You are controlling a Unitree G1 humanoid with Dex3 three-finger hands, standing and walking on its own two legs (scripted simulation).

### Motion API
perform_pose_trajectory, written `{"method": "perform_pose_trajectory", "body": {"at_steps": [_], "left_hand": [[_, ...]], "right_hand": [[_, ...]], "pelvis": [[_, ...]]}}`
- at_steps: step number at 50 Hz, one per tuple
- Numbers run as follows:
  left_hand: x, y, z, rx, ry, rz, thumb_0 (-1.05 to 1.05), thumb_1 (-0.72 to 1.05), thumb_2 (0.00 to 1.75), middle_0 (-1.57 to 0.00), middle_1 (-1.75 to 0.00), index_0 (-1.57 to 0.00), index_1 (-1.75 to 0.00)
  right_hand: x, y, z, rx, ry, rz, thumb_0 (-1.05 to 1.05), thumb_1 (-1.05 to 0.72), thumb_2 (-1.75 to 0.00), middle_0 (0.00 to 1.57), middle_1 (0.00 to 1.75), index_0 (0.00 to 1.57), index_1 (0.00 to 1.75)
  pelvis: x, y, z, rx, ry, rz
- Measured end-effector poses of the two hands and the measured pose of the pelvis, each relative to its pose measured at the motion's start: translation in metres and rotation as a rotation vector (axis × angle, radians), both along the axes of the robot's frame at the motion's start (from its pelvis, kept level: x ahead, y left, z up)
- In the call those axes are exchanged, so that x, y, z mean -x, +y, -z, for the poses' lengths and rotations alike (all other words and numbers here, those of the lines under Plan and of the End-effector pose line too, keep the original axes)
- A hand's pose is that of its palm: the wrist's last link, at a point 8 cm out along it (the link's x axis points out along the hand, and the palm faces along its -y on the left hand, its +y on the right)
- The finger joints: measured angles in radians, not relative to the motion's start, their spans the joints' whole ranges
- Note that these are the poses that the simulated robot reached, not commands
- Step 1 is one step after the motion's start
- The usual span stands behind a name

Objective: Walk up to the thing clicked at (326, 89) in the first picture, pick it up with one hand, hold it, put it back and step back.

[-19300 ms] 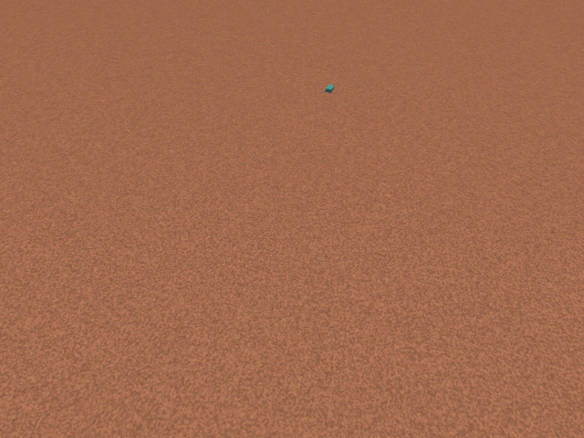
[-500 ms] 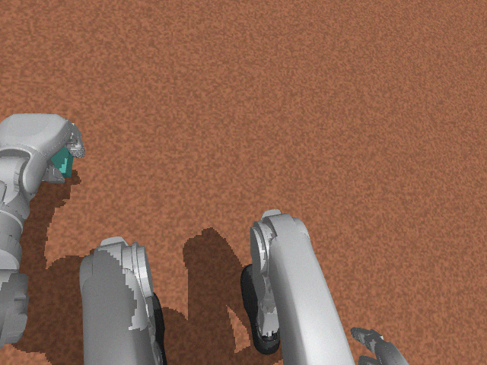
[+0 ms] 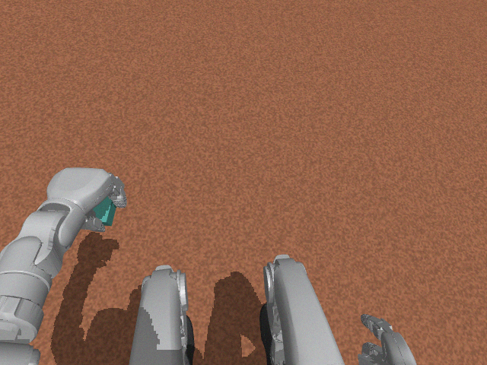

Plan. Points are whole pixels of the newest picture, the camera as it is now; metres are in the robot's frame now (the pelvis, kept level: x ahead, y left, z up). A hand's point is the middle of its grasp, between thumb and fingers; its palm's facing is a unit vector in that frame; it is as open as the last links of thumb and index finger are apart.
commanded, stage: lift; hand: left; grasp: from above
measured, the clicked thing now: (103, 207) +0.42 +0.23 -0.12
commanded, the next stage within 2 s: hold in 0.84 s
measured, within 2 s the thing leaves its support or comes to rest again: neither
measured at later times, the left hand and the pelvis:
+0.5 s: hand (45, 202) +0.35 +0.23 +0.08, palm faces -0.48 -0.02 -0.88, open 6.5 cm; pelvis +0.03 +0.00 +0.15, yaw +1 degrees
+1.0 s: hand (9, 161) +0.37 +0.23 +0.15, palm faces -0.51 -0.02 -0.86, open 6.4 cm; pelvis +0.07 +0.00 +0.22, yaw +1 degrees
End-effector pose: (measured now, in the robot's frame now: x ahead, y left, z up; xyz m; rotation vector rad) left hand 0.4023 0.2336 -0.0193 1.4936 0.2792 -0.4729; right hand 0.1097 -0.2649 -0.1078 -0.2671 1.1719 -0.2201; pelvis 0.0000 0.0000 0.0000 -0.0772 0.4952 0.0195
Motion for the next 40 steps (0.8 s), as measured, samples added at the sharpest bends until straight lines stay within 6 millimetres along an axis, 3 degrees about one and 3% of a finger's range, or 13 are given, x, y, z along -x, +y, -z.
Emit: {"method": "perform_pose_trajectory", "body": {"at_steps": [8,13,22,40], "left_hand": [[0.026,0.000,-0.072,0.008,-0.006,-0.009,-0.04,0.37,0.12,-0.73,-0.37,-1.09,-0.35],[0.038,0.003,-0.105,0.003,0.011,-0.033,-0.04,0.36,0.14,-0.73,-0.38,-1.09,-0.35],[0.047,-0.004,-0.144,0.021,0.026,-0.009,-0.03,0.38,0.14,-0.70,-0.41,-1.08,-0.37],[0.025,0.000,-0.211,-0.014,0.012,-0.034,-0.03,0.40,0.09,-0.70,-0.40,-1.08,-0.36]], "right_hand": [[-0.010,0.002,-0.061,-0.004,-0.066,0.021,0.00,-0.90,-0.90,0.21,0.30,0.20,0.30],[-0.016,0.001,-0.095,-0.007,-0.099,0.030,0.00,-0.91,-0.90,0.21,0.30,0.20,0.30],[-0.024,-0.004,-0.142,0.006,-0.117,0.038,0.00,-0.91,-0.90,0.21,0.30,0.20,0.30],[-0.042,0.005,-0.199,-0.028,-0.124,0.068,0.00,-0.91,-0.90,0.21,0.30,0.20,0.30]], "pelvis": [[-0.007,-0.002,-0.061,-0.020,-0.082,-0.004],[-0.014,-0.005,-0.095,-0.031,-0.124,-0.006],[-0.029,-0.005,-0.140,-0.038,-0.186,-0.009],[-0.058,0.003,-0.200,-0.054,-0.284,0.005]]}}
